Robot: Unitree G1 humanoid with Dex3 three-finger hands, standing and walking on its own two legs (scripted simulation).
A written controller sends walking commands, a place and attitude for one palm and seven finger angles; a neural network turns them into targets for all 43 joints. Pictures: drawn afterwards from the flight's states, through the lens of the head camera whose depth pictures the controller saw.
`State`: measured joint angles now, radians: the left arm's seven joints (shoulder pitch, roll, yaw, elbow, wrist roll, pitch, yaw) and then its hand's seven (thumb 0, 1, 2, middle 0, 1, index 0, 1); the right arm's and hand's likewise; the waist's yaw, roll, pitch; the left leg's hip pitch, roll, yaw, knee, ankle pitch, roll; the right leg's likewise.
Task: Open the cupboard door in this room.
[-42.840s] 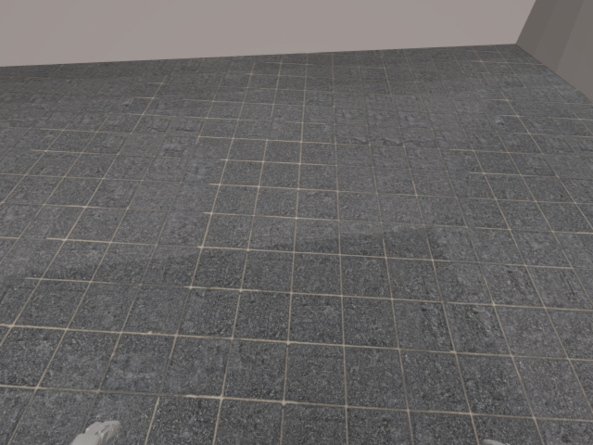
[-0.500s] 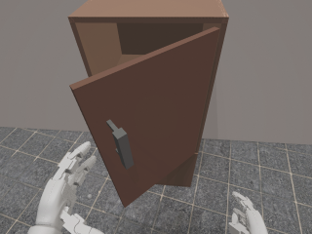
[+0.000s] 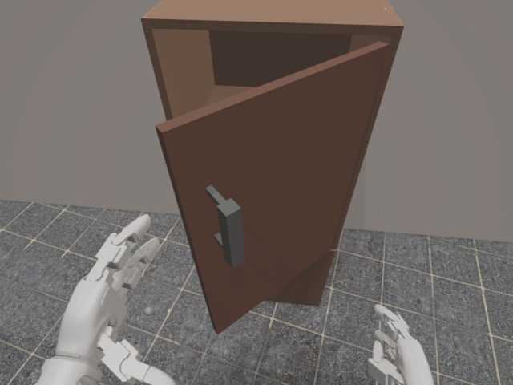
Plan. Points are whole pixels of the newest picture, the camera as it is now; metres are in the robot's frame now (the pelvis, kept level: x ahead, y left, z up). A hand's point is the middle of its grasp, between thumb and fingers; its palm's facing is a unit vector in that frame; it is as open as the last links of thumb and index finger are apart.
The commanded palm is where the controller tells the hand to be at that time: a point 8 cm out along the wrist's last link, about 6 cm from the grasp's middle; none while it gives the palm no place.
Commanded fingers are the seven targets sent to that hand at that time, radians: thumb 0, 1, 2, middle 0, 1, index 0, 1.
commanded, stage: draw the hand back to the body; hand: left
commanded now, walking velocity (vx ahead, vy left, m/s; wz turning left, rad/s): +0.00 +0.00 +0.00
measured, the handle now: (223, 226) +0.31 +0.08 +0.12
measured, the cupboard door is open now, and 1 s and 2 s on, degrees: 44 44 44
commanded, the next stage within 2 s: step back with the hand held close in 1.36 s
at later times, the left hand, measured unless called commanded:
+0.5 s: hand (97, 293) +0.19 +0.20 +0.15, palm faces +0.26 -0.92 -0.30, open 14.8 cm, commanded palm +0.15 +0.25 +0.17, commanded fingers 0.00 0.09 0.56 -0.17 -0.30 -0.17 -0.30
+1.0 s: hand (63, 238) +0.23 +0.25 +0.19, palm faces +0.42 -0.81 -0.41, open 8.9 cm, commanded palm +0.18 +0.29 +0.20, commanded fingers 0.00 0.90 0.90 -0.20 -0.30 -0.20 -0.30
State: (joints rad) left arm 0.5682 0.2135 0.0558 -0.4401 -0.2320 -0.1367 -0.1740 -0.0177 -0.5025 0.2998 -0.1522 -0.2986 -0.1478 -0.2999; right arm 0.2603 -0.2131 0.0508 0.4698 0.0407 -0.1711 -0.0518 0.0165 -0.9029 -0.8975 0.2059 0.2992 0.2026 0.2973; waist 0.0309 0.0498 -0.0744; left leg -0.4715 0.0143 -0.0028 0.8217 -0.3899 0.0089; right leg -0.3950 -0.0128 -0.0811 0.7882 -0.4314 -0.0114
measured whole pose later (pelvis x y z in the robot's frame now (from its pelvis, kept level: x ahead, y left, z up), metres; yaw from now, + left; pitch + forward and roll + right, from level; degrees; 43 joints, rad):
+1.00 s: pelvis +0.04 -0.01 +0.04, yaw -2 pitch -3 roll +0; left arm 0.48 0.35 0.32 -0.40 -0.06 -0.06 0.12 0.00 0.63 0.79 -0.20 -0.30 -0.20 -0.30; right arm 0.18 -0.23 0.03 0.62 0.00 -0.09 -0.09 0.02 -0.90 -0.90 0.21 0.30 0.20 0.30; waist 0.07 0.05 0.01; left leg -0.11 0.02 0.03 0.43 -0.26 0.00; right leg -0.05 0.00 -0.05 0.40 -0.29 -0.02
